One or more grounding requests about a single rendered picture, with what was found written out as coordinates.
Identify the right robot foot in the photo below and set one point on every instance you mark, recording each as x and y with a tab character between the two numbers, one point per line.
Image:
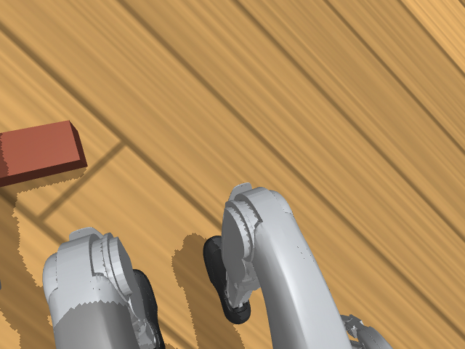
212	255

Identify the left robot foot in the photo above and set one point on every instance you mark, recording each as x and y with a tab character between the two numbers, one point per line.
150	306

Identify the carton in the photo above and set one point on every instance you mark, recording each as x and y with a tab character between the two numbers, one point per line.
34	152

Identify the right robot hand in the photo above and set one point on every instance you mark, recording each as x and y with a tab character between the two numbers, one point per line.
368	337

